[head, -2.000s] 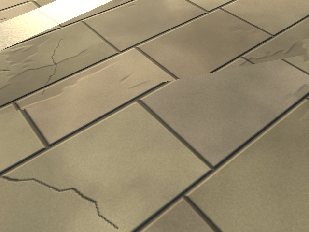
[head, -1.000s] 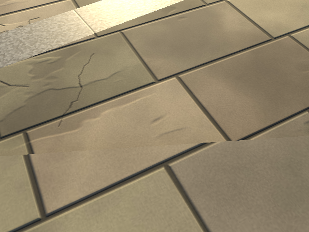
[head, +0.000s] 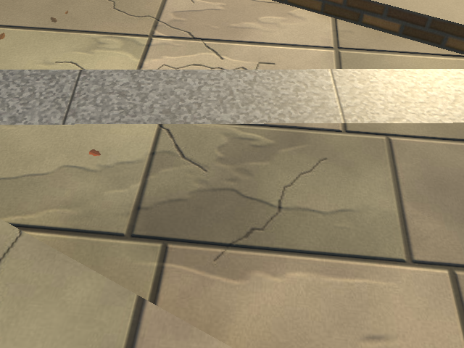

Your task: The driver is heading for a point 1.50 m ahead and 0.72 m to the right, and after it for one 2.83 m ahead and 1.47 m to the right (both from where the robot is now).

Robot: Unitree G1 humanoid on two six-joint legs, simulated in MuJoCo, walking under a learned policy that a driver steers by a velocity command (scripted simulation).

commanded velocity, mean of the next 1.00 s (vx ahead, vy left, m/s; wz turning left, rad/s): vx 0.31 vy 0.00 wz -0.38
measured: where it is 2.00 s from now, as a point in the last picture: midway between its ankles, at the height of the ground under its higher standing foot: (379, 279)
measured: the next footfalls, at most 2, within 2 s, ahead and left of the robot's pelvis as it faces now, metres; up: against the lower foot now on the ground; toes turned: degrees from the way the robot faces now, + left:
right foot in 0.32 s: +0.05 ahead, -0.15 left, +0.00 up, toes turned -9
left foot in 0.78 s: +0.33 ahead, +0.00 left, +0.00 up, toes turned -20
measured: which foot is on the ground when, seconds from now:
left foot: down 0.00-0.34, up 0.36-0.76, down 0.78-1.00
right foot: up 0.00-0.30, down 0.32-0.78, up 0.80-1.00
